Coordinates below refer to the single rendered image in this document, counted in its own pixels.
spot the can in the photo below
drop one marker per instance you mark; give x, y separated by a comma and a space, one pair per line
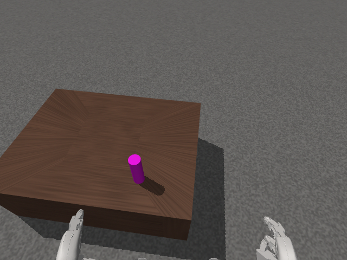
136, 168

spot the left robot hand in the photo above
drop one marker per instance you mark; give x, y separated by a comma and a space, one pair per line
70, 245

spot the right robot hand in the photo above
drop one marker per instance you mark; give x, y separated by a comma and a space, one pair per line
282, 247

